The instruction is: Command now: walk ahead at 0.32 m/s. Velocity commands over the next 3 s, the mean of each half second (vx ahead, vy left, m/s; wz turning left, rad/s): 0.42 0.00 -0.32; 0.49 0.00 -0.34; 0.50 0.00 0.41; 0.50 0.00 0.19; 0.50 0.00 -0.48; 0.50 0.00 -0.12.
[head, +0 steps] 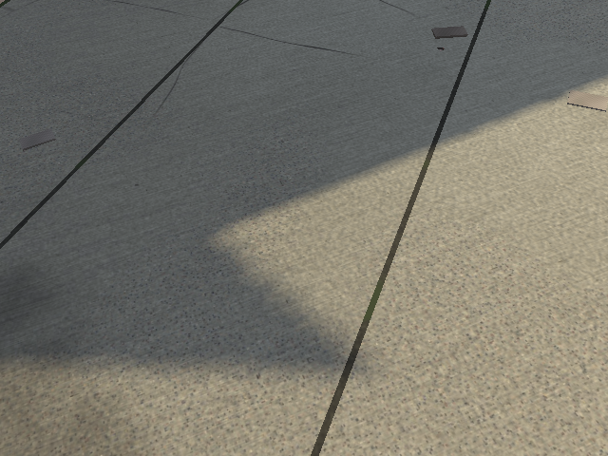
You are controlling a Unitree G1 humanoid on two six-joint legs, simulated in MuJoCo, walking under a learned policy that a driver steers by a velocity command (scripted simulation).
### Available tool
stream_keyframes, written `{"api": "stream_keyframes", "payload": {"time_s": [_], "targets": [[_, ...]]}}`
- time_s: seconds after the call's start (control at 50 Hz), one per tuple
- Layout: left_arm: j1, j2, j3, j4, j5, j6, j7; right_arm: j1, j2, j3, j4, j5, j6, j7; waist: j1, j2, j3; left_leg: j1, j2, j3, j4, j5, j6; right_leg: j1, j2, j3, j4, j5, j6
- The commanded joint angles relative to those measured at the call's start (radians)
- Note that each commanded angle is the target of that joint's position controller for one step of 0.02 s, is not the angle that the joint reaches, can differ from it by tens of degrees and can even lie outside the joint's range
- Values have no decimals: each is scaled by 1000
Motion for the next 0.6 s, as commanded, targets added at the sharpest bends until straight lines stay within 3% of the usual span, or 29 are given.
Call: {"api": "stream_keyframes", "payload": {"time_s": [0.02,0.06,0.1,0.14,0.16,0.18,0.2,0.22,0.24,0.26,0.28,0.3,0.32,0.36,0.4,0.46,0.52,0.56,0.6], "targets": [[-50,136,13,-76,5,-27,24,-45,-73,-16,-96,-18,-31,14,-49,-145,31,-177,72,66,41,89,-19,103,-276,333,-246,222,-159],[-9,132,7,-62,8,-29,25,-78,-34,-2,-98,-11,-47,26,-40,-163,4,-73,56,150,-66,67,-33,66,-213,236,-249,340,-149],[-11,153,10,-59,-4,-25,26,-100,-9,7,-112,-3,-59,34,-57,-205,-6,76,46,172,-239,16,-39,6,-190,196,-257,346,-146],[-54,194,21,-71,-19,-24,22,-54,-46,-10,-103,5,-63,31,-99,-253,-13,231,46,165,-390,-26,-34,-44,-205,212,-245,300,-147],[-84,196,21,-81,-24,-22,18,-1,-64,-21,-89,10,-61,26,-133,-251,-14,318,50,167,-481,-25,-24,-75,-212,225,-208,274,-145],[-125,176,14,-95,-25,-20,16,115,-73,-33,-50,15,-57,19,-192,-225,-24,471,52,185,-625,62,-5,-139,-195,215,-118,294,-129],[-126,129,0,-108,-12,-23,15,276,-96,-49,17,16,-53,13,-241,-154,-89,718,55,186,-709,102,3,-253,-132,152,91,381,-91],[-125,50,-25,-127,11,-28,10,406,-115,-58,49,15,-50,12,-273,17,-179,964,213,-20,-713,-5,30,-456,-26,82,442,103,-30],[-73,28,-23,-173,-28,-34,15,323,-181,-55,23,-10,-54,21,-160,216,-102,811,433,-511,-932,-384,201,-712,9,100,656,29,-14],[-107,86,-14,-196,-38,-34,17,226,-159,-48,2,-8,-86,26,-112,184,54,596,521,-673,-1093,-582,294,-751,-60,116,833,99,-34],[-115,109,-6,-203,-34,-28,16,165,-95,-26,22,1,-113,31,-66,118,193,474,517,-587,-1135,-506,292,-779,-93,108,894,211,-39],[-77,111,-4,-179,-23,-20,16,112,-58,-14,26,0,-131,36,-22,63,233,411,454,-419,-1134,-310,252,-742,-118,121,897,297,-29],[-51,103,-2,-165,-16,-17,16,65,-46,-14,33,-12,-140,36,7,71,231,382,401,-271,-1132,-137,206,-697,-131,137,878,349,-18],[-69,107,4,-147,-13,-11,7,75,-30,-13,54,-29,-156,31,-4,28,194,403,321,-25,-1108,176,151,-634,-122,130,841,476,-4],[-109,75,-4,-154,-8,-9,-6,124,-32,-14,89,-35,-160,25,-24,5,168,448,284,118,-1076,381,137,-629,-113,102,785,550,-2],[-226,43,-20,-193,-11,-15,-31,155,-71,-19,118,-35,-149,15,-64,-5,171,461,253,233,-1081,466,120,-557,-104,6,523,658,-2],[-372,15,-38,-237,-14,-28,-65,223,-122,-28,160,-15,-133,11,-128,2,201,540,290,271,-1091,543,116,-505,-96,-82,309,667,-23],[-391,38,-32,-255,-17,-30,-81,231,-156,-34,178,-4,-119,13,-116,24,188,637,314,297,-1021,797,110,-476,-69,-119,231,601,-58],[-342,87,-11,-258,-16,-26,-84,222,-191,-41,183,1,-101,11,-60,80,116,719,335,313,-885,1209,100,-382,-5,-162,212,512,-107]]}}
